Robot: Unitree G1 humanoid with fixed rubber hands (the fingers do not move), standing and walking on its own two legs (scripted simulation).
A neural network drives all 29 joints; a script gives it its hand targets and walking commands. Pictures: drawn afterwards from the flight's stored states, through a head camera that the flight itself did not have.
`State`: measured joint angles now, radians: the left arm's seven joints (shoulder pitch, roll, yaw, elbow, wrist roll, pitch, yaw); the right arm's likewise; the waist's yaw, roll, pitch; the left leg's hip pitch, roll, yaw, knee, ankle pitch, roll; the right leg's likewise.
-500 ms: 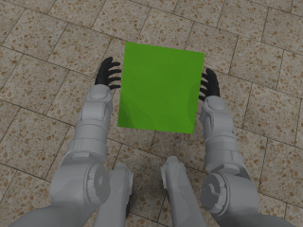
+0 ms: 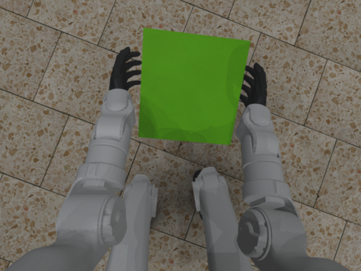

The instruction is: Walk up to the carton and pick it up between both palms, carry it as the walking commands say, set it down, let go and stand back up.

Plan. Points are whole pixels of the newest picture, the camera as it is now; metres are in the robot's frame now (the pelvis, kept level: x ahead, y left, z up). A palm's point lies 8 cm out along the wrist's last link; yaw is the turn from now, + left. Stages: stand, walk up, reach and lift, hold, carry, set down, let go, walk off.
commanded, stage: set down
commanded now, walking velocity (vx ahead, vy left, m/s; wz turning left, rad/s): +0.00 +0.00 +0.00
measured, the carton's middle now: (186, 85) +0.50 -0.05 -0.22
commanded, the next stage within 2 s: none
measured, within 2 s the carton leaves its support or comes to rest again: rests again in 1.84 s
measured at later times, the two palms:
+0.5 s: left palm (125, 82) +0.51 +0.09 -0.19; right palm (244, 89) +0.47 -0.19 -0.18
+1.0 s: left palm (134, 75) +0.54 +0.08 -0.24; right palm (237, 95) +0.48 -0.20 -0.27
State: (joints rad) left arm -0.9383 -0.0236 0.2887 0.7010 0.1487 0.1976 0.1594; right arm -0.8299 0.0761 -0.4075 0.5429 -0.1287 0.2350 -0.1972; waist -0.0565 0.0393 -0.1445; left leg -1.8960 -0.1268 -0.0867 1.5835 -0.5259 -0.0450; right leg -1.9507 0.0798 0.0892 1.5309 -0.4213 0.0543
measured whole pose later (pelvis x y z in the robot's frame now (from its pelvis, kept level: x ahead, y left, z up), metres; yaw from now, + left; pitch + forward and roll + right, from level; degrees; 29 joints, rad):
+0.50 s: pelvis -0.03 +0.00 -0.07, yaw +0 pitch +45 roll +0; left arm -1.30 0.09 0.41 0.89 0.24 0.29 0.08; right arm -1.23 -0.02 -0.54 0.74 -0.26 0.33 -0.12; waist -0.08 0.02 0.02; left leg -2.09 -0.16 -0.08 1.84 -0.54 -0.06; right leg -2.14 0.09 0.08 1.78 -0.42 0.07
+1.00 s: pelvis -0.05 +0.00 -0.12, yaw +0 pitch +33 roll -1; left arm -1.55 0.18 0.25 0.94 0.12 0.25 0.16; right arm -1.36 -0.15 -0.41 0.80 -0.04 0.28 -0.19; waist -0.08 0.02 0.40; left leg -2.06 -0.18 -0.09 2.06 -0.59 -0.07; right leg -2.10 0.10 0.06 1.99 -0.47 0.08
